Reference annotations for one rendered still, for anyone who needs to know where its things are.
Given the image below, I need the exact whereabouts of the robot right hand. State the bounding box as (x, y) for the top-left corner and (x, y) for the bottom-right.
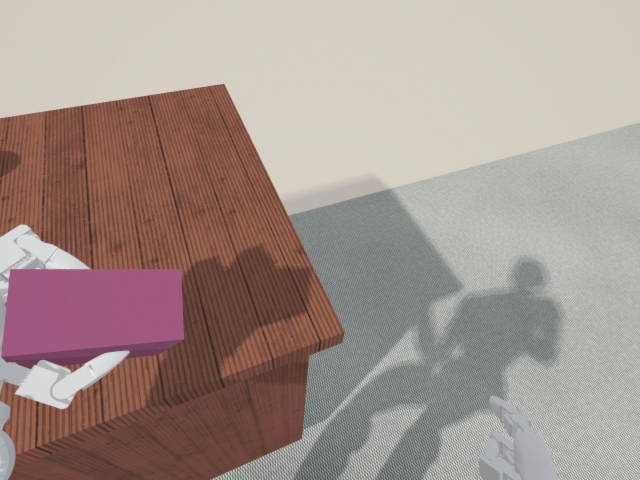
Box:
(479, 396), (559, 480)

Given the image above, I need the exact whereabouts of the table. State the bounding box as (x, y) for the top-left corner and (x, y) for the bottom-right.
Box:
(0, 84), (345, 480)

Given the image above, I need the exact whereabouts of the sponge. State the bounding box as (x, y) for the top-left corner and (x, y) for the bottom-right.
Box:
(1, 269), (184, 369)

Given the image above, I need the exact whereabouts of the robot left hand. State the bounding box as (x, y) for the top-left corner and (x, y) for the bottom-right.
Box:
(0, 225), (130, 409)

